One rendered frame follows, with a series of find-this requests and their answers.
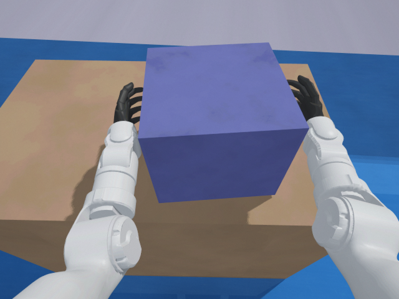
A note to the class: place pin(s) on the pedestal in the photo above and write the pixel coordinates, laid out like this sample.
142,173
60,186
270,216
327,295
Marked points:
52,131

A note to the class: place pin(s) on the robot right forearm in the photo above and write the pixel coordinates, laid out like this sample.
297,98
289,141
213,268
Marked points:
330,167

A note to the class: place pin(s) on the robot left hand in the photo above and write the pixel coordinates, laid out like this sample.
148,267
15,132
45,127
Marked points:
123,110

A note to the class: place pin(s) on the robot right upper arm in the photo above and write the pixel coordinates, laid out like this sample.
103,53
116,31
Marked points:
362,239

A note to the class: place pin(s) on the robot right hand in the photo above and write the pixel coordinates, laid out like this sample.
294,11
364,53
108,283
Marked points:
308,98

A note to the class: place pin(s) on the robot left upper arm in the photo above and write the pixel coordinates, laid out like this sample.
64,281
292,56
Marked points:
98,253

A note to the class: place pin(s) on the robot left forearm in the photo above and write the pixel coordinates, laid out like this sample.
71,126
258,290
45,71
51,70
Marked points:
116,176

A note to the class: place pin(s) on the carton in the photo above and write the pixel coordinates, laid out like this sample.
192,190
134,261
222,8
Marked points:
217,122

